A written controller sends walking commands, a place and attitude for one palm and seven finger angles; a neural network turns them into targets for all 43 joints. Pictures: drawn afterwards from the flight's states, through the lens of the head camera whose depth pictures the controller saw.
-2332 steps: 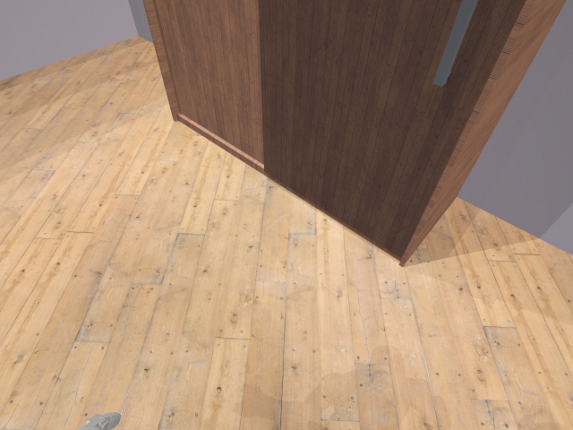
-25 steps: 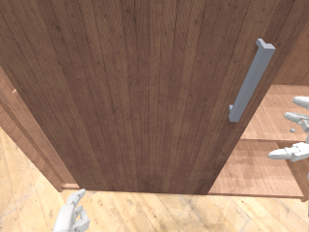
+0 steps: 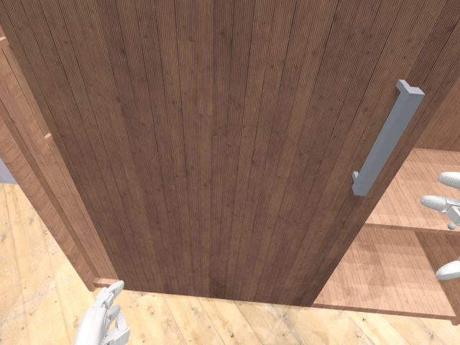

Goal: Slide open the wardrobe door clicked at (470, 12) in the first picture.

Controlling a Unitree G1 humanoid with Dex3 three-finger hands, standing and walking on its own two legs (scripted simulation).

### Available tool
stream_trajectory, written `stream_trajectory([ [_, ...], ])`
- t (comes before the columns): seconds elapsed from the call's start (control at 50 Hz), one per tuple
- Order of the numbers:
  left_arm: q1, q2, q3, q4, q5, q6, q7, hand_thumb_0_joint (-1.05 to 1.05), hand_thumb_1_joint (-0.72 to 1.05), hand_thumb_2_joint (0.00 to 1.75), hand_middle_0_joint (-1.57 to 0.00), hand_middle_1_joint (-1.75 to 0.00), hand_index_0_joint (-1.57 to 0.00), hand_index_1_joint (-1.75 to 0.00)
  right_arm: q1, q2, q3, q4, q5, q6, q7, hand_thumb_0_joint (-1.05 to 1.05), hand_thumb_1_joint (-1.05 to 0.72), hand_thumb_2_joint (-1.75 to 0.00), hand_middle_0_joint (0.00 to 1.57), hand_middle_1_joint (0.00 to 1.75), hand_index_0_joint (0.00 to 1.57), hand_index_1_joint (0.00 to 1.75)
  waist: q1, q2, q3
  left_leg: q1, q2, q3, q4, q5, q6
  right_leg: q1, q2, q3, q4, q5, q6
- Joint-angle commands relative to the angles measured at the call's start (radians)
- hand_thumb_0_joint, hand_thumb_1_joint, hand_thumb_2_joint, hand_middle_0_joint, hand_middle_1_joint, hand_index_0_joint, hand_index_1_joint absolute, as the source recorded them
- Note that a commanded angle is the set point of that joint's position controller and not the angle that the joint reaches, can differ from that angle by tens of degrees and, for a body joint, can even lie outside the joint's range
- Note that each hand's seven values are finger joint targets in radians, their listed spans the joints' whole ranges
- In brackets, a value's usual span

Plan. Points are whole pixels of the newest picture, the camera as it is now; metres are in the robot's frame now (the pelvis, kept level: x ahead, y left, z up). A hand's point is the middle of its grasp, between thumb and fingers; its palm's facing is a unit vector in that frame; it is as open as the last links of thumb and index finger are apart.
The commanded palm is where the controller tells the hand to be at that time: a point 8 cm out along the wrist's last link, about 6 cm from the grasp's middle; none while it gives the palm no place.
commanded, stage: draw the hand back to the body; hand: right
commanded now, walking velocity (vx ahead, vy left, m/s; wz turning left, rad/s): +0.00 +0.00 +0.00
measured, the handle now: (378, 142) +0.47 -0.27 +0.16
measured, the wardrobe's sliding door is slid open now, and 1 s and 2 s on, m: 0.62 0.62 0.62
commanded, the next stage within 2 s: step back with the hand held close in 1.28 s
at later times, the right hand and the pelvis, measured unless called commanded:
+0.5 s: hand out of the picture +0.21 -0.30 +0.16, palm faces +0.50 +0.81 -0.30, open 12.8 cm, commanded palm +0.17 -0.33 +0.17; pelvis +0.00 -0.02 +0.01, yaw -1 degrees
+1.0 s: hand out of the picture +0.20 -0.28 +0.17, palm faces +0.46 +0.81 -0.37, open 8.0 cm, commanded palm +0.15 -0.31 +0.18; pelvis +0.02 -0.01 +0.01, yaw +0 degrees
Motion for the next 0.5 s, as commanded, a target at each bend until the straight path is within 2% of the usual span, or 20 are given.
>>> stream_trajectory([
  [0.0,-0.149,0.114,0.054,-0.194,-0.001,-0.073,-0.009,0.0,0.9,0.9,-0.2,-0.3,-0.2,-0.3,-0.122,-0.246,-0.11,-0.26,0.045,-0.059,-0.023,0.0,0.55,-0.2,0.25,1.15,0.25,1.15,-0.042,0.012,-0.115,-0.068,0.015,-0.079,-0.107,0.221,-0.024,0.124,0.034,0.056,-0.055,0.136,-0.032],
  [0.02,-0.15,0.115,0.053,-0.194,-0.002,-0.076,-0.008,0.0,0.9,0.9,-0.2,-0.3,-0.2,-0.3,-0.134,-0.229,-0.09,-0.28,0.041,-0.055,-0.027,0.0,0.55,-0.2,0.25,1.15,0.25,1.15,-0.037,-0.01,-0.1,-0.084,0.013,-0.08,-0.111,0.193,-0.023,0.129,0.032,0.058,-0.058,0.119,-0.032],
  [0.04,-0.154,0.114,0.054,-0.195,-0.003,-0.08,-0.007,0.0,0.9,0.9,-0.2,-0.3,-0.2,-0.3,-0.137,-0.22,-0.08,-0.312,0.039,-0.056,-0.033,0.0,0.55,-0.2,0.25,1.15,0.25,1.15,-0.035,-0.001,-0.095,-0.079,0.012,-0.084,-0.112,0.192,-0.026,0.133,0.029,0.057,-0.054,0.124,-0.033],
  [0.08,-0.151,0.115,0.056,-0.195,-0.002,-0.09,-0.002,0.0,0.9,0.9,-0.2,-0.3,-0.2,-0.3,-0.145,-0.214,-0.062,-0.386,0.032,-0.053,-0.039,0.0,0.55,-0.2,0.25,1.15,0.25,1.15,-0.028,-0.039,-0.097,-0.095,0.008,-0.077,-0.115,0.172,-0.024,0.158,0.031,0.061,-0.063,0.11,-0.037],
  [0.1,-0.149,0.114,0.055,-0.193,0.0,-0.096,0.001,0.0,0.9,0.9,-0.2,-0.3,-0.2,-0.3,-0.12,-0.226,-0.076,-0.393,0.028,-0.051,-0.045,0.0,0.51,-0.22,0.25,1.13,0.25,1.13,-0.032,-0.036,-0.087,-0.098,0.007,-0.074,-0.12,0.156,-0.022,0.154,0.03,0.064,-0.068,0.1,-0.038],
  [0.16,-0.157,0.11,0.05,-0.182,0.004,-0.112,0.01,0.0,0.9,0.9,-0.2,-0.3,-0.2,-0.3,-0.159,-0.22,-0.057,-0.502,0.018,-0.066,-0.066,0.0,0.41,-0.27,0.25,1.07,0.25,1.07,-0.026,-0.06,-0.077,-0.1,0.002,-0.063,-0.128,0.126,-0.016,0.174,0.03,0.074,-0.082,0.085,-0.041],
  [0.18,-0.156,0.108,0.047,-0.181,0.007,-0.119,0.012,0.0,0.9,0.9,-0.2,-0.3,-0.2,-0.3,-0.13,-0.233,-0.081,-0.507,0.016,-0.068,-0.073,0.0,0.37,-0.29,0.24,1.04,0.24,1.04,-0.032,-0.061,-0.082,-0.094,-0.002,-0.055,-0.13,0.111,-0.012,0.18,0.03,0.077,-0.092,0.075,-0.039],
  [0.2,-0.153,0.112,0.06,-0.15,0.055,-0.108,-0.007,0.0,0.9,0.9,-0.2,-0.3,-0.2,-0.3,-0.143,-0.305,-0.078,-0.583,-0.163,-0.131,-0.288,0.0,0.33,-0.31,0.24,1.02,0.24,1.02,-0.051,-0.045,0.04,-0.14,0.009,-0.083,-0.218,0.052,-0.004,0.123,0.043,0.078,-0.108,0.029,-0.035],
  [0.22,-0.166,0.105,0.06,-0.138,0.057,-0.108,-0.01,0.0,0.9,0.9,-0.2,-0.3,-0.2,-0.3,-0.034,-0.163,-0.008,-0.524,-0.176,-0.144,-0.38,0.0,0.3,-0.32,0.24,1.0,0.24,1.0,-0.028,-0.014,0.07,-0.15,0.023,-0.067,-0.22,0.02,-0.003,0.13,0.033,0.077,-0.122,-0.01,-0.028],
  [0.24,-0.176,0.111,0.062,-0.136,0.056,-0.107,-0.011,0.0,0.9,0.9,-0.2,-0.3,-0.2,-0.3,0.004,-0.119,0.014,-0.539,-0.182,-0.144,-0.424,0.0,0.26,-0.34,0.24,0.98,0.24,0.98,-0.039,0.018,0.088,-0.145,0.023,-0.063,-0.224,0.005,-0.002,0.123,0.031,0.083,-0.132,-0.038,-0.025],
  [0.26,-0.174,0.101,0.063,-0.127,0.056,-0.096,-0.01,0.0,0.9,0.9,-0.2,-0.3,-0.2,-0.3,0.047,-0.096,0.025,-0.552,-0.206,-0.149,-0.463,0.0,0.22,-0.36,0.24,0.96,0.24,0.96,-0.033,-0.002,0.068,-0.129,0.026,-0.06,-0.211,-0.004,-0.002,0.141,0.024,0.078,-0.14,-0.054,-0.025],
  [0.3,-0.176,0.094,0.067,-0.121,0.061,-0.083,-0.015,0.0,0.9,0.9,-0.2,-0.3,-0.2,-0.3,0.081,-0.088,0.029,-0.645,-0.233,-0.181,-0.521,0.0,0.15,-0.39,0.24,0.92,0.24,0.92,-0.04,-0.076,-0.006,-0.079,0.028,-0.057,-0.188,0.032,0.002,0.185,0.024,0.074,-0.158,-0.044,-0.025],
  [0.32,-0.175,0.094,0.067,-0.12,0.064,-0.081,-0.018,0.0,0.9,0.9,-0.2,-0.3,-0.2,-0.3,0.089,-0.085,0.032,-0.681,-0.246,-0.194,-0.543,0.0,0.12,-0.41,0.24,0.89,0.24,0.89,-0.042,-0.09,-0.041,-0.059,0.025,-0.053,-0.177,0.051,0.004,0.202,0.024,0.078,-0.171,-0.041,-0.024],
  [0.34,-0.175,0.097,0.068,-0.112,0.069,-0.078,-0.018,0.0,0.9,0.9,-0.2,-0.3,-0.2,-0.3,0.11,-0.086,0.033,-0.693,-0.256,-0.201,-0.56,0.0,0.08,-0.43,0.23,0.87,0.23,0.87,-0.047,-0.082,-0.052,-0.038,0.021,-0.054,-0.179,0.07,0.006,0.206,0.022,0.078,-0.178,-0.025,-0.026],
  [0.36,-0.176,0.09,0.07,-0.116,0.068,-0.074,-0.019,0.0,0.9,0.9,-0.2,-0.3,-0.2,-0.3,0.126,-0.057,0.059,-0.715,-0.261,-0.203,-0.574,0.0,0.04,-0.44,0.23,0.85,0.23,0.85,-0.038,-0.067,-0.057,-0.028,0.024,-0.052,-0.176,0.078,0.003,0.215,0.017,0.073,-0.182,-0.012,-0.027],
  [0.38,-0.176,0.093,0.072,-0.113,0.071,-0.071,-0.02,0.0,0.9,0.9,-0.2,-0.3,-0.2,-0.3,0.118,-0.072,0.049,-0.74,-0.272,-0.211,-0.588,0.0,0.01,-0.46,0.23,0.83,0.23,0.83,-0.041,-0.056,-0.078,-0.02,0.021,-0.051,-0.174,0.094,0.005,0.231,0.016,0.077,-0.188,0.007,-0.027],
  [0.4,-0.182,0.089,0.073,-0.112,0.073,-0.068,-0.019,0.0,0.9,0.9,-0.2,-0.3,-0.2,-0.3,0.139,-0.056,0.064,-0.748,-0.279,-0.213,-0.597,0.0,-0.03,-0.48,0.23,0.81,0.23,0.81,-0.04,-0.061,-0.073,-0.012,0.021,-0.05,-0.17,0.111,0.005,0.238,0.016,0.073,-0.188,0.028,-0.028],
  [0.44,-0.185,0.095,0.073,-0.104,0.076,-0.058,-0.019,0.0,0.9,0.9,-0.2,-0.3,-0.2,-0.3,0.141,-0.06,0.063,-0.751,-0.291,-0.214,-0.611,0.0,-0.1,-0.51,0.23,0.77,0.23,0.77,-0.043,-0.015,-0.053,-0.002,0.015,-0.046,-0.179,0.121,0.006,0.236,0.014,0.08,-0.204,0.046,-0.029],
  [0.46,-0.188,0.086,0.074,-0.105,0.075,-0.052,-0.018,0.0,0.9,0.9,-0.2,-0.3,-0.2,-0.3,0.153,-0.032,0.089,-0.75,-0.294,-0.211,-0.614,0.0,-0.14,-0.53,0.23,0.75,0.23,0.75,-0.036,-0.014,-0.031,-0.004,0.016,-0.044,-0.177,0.126,0.003,0.238,0.012,0.073,-0.207,0.056,-0.029],
  [0.48,-0.186,0.089,0.073,-0.105,0.077,-0.046,-0.02,0.0,0.9,0.9,-0.2,-0.3,-0.2,-0.3,0.16,-0.042,0.079,-0.762,-0.301,-0.211,-0.618,0.0,-0.17,-0.55,0.22,0.73,0.22,0.73,-0.042,-0.026,-0.036,0.001,0.015,-0.042,-0.176,0.141,0.005,0.248,0.013,0.076,-0.212,0.074,-0.027],
])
